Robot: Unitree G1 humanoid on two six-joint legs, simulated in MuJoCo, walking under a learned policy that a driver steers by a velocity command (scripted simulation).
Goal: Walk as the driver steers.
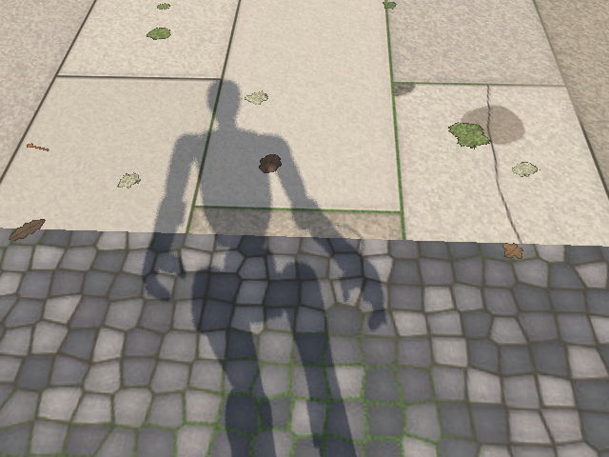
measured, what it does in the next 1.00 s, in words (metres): steps on the spot: right foot, then left foot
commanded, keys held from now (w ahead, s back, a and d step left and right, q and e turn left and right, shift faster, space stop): q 0.08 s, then no key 0.68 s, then e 0.24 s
